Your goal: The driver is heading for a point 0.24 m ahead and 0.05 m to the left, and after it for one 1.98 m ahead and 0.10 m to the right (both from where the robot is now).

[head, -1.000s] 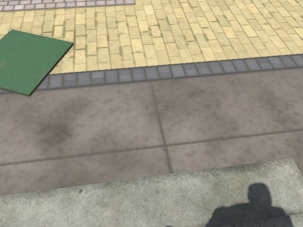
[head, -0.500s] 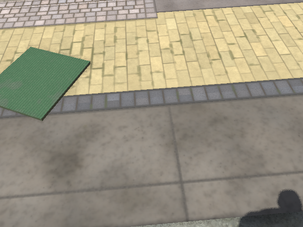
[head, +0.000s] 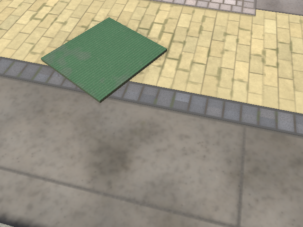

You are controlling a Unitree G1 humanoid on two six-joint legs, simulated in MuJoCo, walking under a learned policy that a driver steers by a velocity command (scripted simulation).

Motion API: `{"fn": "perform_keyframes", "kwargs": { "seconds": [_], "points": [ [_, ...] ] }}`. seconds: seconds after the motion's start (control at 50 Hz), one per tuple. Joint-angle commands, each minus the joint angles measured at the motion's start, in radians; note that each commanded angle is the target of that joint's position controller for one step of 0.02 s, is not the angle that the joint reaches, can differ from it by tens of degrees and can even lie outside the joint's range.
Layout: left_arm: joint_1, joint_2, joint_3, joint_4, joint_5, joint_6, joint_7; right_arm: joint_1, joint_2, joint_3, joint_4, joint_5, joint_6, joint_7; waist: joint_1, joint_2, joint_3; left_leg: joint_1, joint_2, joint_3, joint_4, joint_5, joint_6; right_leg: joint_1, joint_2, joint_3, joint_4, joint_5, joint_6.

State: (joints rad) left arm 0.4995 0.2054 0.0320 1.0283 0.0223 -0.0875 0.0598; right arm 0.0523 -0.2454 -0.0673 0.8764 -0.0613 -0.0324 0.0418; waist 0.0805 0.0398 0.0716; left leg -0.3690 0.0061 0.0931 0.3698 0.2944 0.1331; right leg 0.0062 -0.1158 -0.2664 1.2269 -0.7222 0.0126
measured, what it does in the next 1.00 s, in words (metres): goes down: right foot, then left foot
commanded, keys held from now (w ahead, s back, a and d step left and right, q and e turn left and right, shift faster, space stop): q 0.54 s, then e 0.46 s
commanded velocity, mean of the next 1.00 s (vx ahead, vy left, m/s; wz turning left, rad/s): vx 0.11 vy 0.00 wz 0.28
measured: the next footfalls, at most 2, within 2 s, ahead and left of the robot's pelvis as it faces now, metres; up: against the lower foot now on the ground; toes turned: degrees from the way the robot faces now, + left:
right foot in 0.48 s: +0.19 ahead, -0.12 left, +0.00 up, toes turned +20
left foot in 0.88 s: +0.13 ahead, +0.08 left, +0.00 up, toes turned +16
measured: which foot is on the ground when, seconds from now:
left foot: down 0.00-0.50, up 0.52-0.86, down 0.88-1.00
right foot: up 0.00-0.46, down 0.48-0.90, up 0.92-1.00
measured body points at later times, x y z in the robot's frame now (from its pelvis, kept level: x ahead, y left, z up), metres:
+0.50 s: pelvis +0.14 -0.03 -0.05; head +0.15 -0.04 +0.40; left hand +0.21 +0.26 -0.14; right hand +0.34 -0.27 -0.16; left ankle +0.11 +0.06 -0.76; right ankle +0.15 -0.13 -0.77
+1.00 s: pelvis +0.12 -0.03 -0.02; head +0.14 -0.01 +0.43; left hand +0.14 +0.26 -0.15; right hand +0.32 -0.24 -0.13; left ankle +0.10 +0.07 -0.76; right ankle +0.11 -0.14 -0.71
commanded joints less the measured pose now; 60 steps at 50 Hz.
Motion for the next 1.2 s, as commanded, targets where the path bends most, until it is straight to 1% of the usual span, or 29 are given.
{"fn": "perform_keyframes", "kwargs": {
  "seconds": [0.02,0.04,0.06,0.1,0.12,0.16,0.2,0.26,0.34,0.4,0.44,0.48,0.5,0.52,0.54,0.56,0.58,0.62,0.68,0.76,0.8,0.86,0.88,0.9,0.92,0.94,0.98,1.04,1.2],
  "points": [
    [0.079,0.078,0.017,-0.097,-0.055,0.007,-0.004,0.479,-0.29,-0.074,0.1,0.013,-0.011,-0.02,-0.174,0.263,-0.401,1.13,0.342,-0.306,0.439,1.081,0.231,-0.903,0.07,0.204,0.882,-0.195,-0.02],
    [-0.064,0.132,0.019,-0.156,-0.056,0.0,-0.004,0.494,-0.274,-0.075,0.065,0.053,0.002,-0.027,-0.254,0.034,-0.494,1.094,0.414,-0.421,0.322,0.964,0.278,-0.971,0.03,0.252,0.809,-0.075,0.0],
    [-0.127,0.139,0.021,-0.171,-0.038,0.008,-0.003,0.43,-0.229,-0.058,0.049,0.059,0.014,-0.043,-0.218,-0.086,-0.399,0.904,0.403,-0.438,0.203,0.719,0.262,-0.957,0.008,0.263,0.675,0.026,0.012],
    [-0.118,0.107,0.006,-0.189,0.03,0.045,-0.017,0.317,-0.183,-0.041,0.014,0.049,0.02,-0.075,-0.125,-0.086,-0.296,0.554,0.415,-0.542,0.072,0.191,0.318,-0.949,-0.005,0.293,0.621,0.092,0.023],
    [-0.125,0.134,0.019,-0.184,0.037,0.067,-0.016,0.247,-0.122,-0.013,0.0,0.061,0.002,-0.063,-0.074,-0.151,-0.201,0.28,0.36,-0.467,0.028,0.144,0.257,-0.805,-0.033,0.326,0.382,0.284,0.025],
    [-0.211,0.098,0.009,-0.247,0.021,0.091,-0.014,0.186,-0.149,-0.014,-0.002,0.055,-0.019,-0.053,-0.017,-0.096,-0.09,-0.062,0.202,-0.332,-0.046,0.184,0.189,-0.582,-0.008,0.292,0.009,0.444,0.044],
    [-0.215,0.061,-0.006,-0.255,0.026,0.09,-0.02,0.149,-0.151,-0.013,-0.014,0.051,-0.02,-0.058,-0.009,-0.005,-0.164,-0.057,0.127,-0.277,0.026,0.417,0.139,-0.442,0.045,0.252,-0.125,0.573,0.039],
    [-0.15,0.109,0.002,-0.224,0.01,0.084,-0.029,0.143,-0.138,-0.02,-0.058,0.055,0.0,-0.048,-0.011,0.023,-0.272,0.066,0.125,-0.283,0.128,0.487,0.117,-0.447,0.055,0.27,-0.071,0.708,0.006],
    [-0.333,0.12,0.0,-0.31,0.018,0.091,-0.027,0.22,-0.149,-0.034,-0.092,0.043,0.049,-0.055,-0.091,0.011,-0.144,0.1,0.168,-0.46,0.135,0.187,0.183,-0.566,0.055,0.308,-0.052,0.53,0.014],
    [-0.39,0.103,-0.007,-0.355,-0.001,0.094,-0.031,0.239,-0.163,-0.039,-0.115,0.038,0.067,-0.058,-0.113,0.048,-0.068,0.155,0.133,-0.504,0.153,0.157,0.182,-0.6,0.081,0.305,-0.246,0.272,0.019],
    [-0.317,0.093,-0.012,-0.342,-0.011,0.088,-0.033,0.201,-0.156,-0.037,-0.138,0.035,0.077,-0.058,-0.094,0.096,-0.078,0.127,0.094,-0.521,0.182,0.152,0.142,-0.45,0.125,0.285,-0.392,0.265,0.011],
    [-0.151,0.101,-0.005,-0.304,-0.01,0.078,-0.033,0.094,-0.149,-0.034,-0.187,0.059,0.087,-0.064,0.001,0.053,-0.098,0.016,0.023,-0.497,0.279,0.002,0.058,-0.213,0.122,0.266,-0.683,0.429,0.0],
    [-0.165,0.186,0.011,-0.317,0.002,0.072,-0.021,0.185,-0.086,-0.023,-0.188,0.077,0.084,-0.067,-0.062,-0.188,-0.11,-0.095,-0.083,-0.356,0.509,-0.464,-0.024,-0.071,-0.087,0.488,-0.86,0.741,-0.056],
    [-0.144,0.244,0.014,-0.341,-0.029,0.081,-0.02,0.263,-0.071,-0.025,-0.208,0.053,0.079,-0.075,-0.107,-0.356,-0.129,-0.334,-0.229,-0.232,0.687,-1.054,-0.071,0.114,-0.327,0.733,-0.73,1.498,-0.163],
    [-0.094,0.254,0.023,-0.335,-0.02,0.089,-0.022,0.191,-0.143,-0.037,-0.217,0.02,0.075,-0.072,-0.054,-0.286,-0.14,-0.462,-0.169,-0.2,0.847,-1.065,-0.094,0.117,-0.353,0.808,-0.766,1.519,-0.264],
    [-0.123,0.22,0.015,-0.354,-0.004,0.088,-0.02,0.121,-0.167,-0.048,-0.219,0.022,0.077,-0.069,-0.046,-0.167,-0.106,-0.442,-0.154,-0.245,0.92,-0.964,-0.11,0.021,-0.319,0.77,-0.797,1.358,-0.313],
    [-0.201,0.17,0.0,-0.365,-0.001,0.093,-0.025,0.089,-0.178,-0.053,-0.21,0.035,0.084,-0.059,-0.085,-0.085,-0.049,-0.384,-0.133,-0.263,0.899,-0.84,-0.12,-0.08,-0.225,0.633,-0.811,1.27,-0.282],
    [-0.273,0.134,-0.015,-0.378,0.0,0.091,-0.031,0.154,-0.123,-0.036,-0.179,0.058,0.108,-0.041,-0.13,-0.16,-0.069,-0.239,-0.124,-0.252,0.811,-0.707,-0.154,-0.156,-0.118,0.463,-0.831,1.262,-0.23],
    [-0.268,0.1,-0.034,-0.348,-0.007,0.075,-0.042,0.157,-0.055,0.001,-0.145,0.06,0.121,-0.037,-0.13,-0.182,-0.113,-0.049,-0.092,-0.19,0.508,-0.639,-0.181,-0.167,-0.037,0.369,-0.867,1.189,-0.18],
    [-0.18,0.209,0.006,-0.314,-0.015,0.082,-0.067,0.053,-0.065,0.024,-0.167,0.055,0.123,-0.049,-0.07,-0.22,-0.112,0.053,-0.073,-0.085,0.353,-0.637,-0.153,-0.146,-0.052,0.434,-0.849,1.164,-0.191],
    [-0.162,0.228,0.017,-0.313,-0.012,0.093,-0.077,0.038,-0.086,0.02,-0.172,0.07,0.114,-0.056,-0.053,-0.22,-0.089,0.026,-0.071,-0.086,0.238,-0.681,-0.137,-0.105,-0.061,0.502,-0.842,1.006,-0.207],
    [-0.213,0.232,0.029,-0.333,-0.021,0.112,-0.071,0.122,-0.078,0.021,-0.151,0.063,0.081,-0.072,-0.095,-0.193,-0.105,0.204,-0.036,-0.097,0.01,-0.495,-0.109,-0.161,-0.048,0.573,-0.802,0.872,-0.173],
    [-0.221,0.206,0.026,-0.349,-0.028,0.111,-0.068,0.165,-0.104,0.015,-0.144,0.05,0.064,-0.079,-0.1,-0.141,-0.138,0.334,0.045,-0.153,0.009,-0.381,-0.088,-0.248,-0.019,0.561,-0.75,0.78,-0.139],
    [-0.203,0.131,0.01,-0.376,-0.043,0.114,-0.068,0.14,-0.187,-0.006,-0.144,0.05,0.06,-0.084,-0.058,0.085,-0.138,0.398,0.171,-0.268,0.044,-0.094,-0.015,-0.385,0.11,0.425,-0.637,0.525,-0.091],
    [-0.196,0.144,0.011,-0.37,-0.031,0.127,-0.06,0.14,-0.193,-0.01,-0.152,0.061,0.061,-0.076,-0.093,0.197,-0.138,0.324,0.307,-0.379,-0.027,0.029,0.098,-0.409,0.215,0.293,-0.448,0.222,-0.059],
    [-0.222,0.187,0.029,-0.377,-0.012,0.14,-0.062,0.15,-0.148,0.004,-0.157,0.065,0.056,-0.074,-0.102,0.134,-0.109,0.303,0.38,-0.427,-0.053,0.077,0.165,-0.474,0.185,0.31,-0.249,0.095,-0.047],
    [-0.21,0.193,0.043,-0.362,-0.011,0.152,-0.075,0.093,-0.123,0.01,-0.168,0.059,0.057,-0.077,-0.056,0.051,-0.084,0.243,0.317,-0.304,-0.058,0.053,0.148,-0.484,0.155,0.332,-0.11,0.194,-0.023],
    [-0.222,0.182,0.041,-0.369,-0.008,0.164,-0.093,0.078,-0.126,0.005,-0.178,0.045,0.06,-0.081,-0.057,0.112,-0.102,0.256,0.235,-0.167,-0.033,0.024,0.096,-0.472,0.149,0.278,-0.157,0.27,0.014],
    [-0.311,0.163,0.021,-0.445,-0.025,0.174,-0.108,0.11,-0.204,-0.019,-0.198,0.04,0.077,-0.051,-0.092,0.146,-0.119,0.168,0.287,-0.129,0.035,-0.233,0.06,-0.31,0.153,0.195,-0.486,0.242,-0.028]
  ]
}}
Keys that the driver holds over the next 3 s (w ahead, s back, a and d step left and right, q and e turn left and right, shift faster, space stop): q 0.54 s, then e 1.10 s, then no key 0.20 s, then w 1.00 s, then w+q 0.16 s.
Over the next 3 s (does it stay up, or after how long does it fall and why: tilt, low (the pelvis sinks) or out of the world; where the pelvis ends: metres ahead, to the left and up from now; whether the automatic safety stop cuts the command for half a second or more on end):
stays up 0.55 -0.32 -0.17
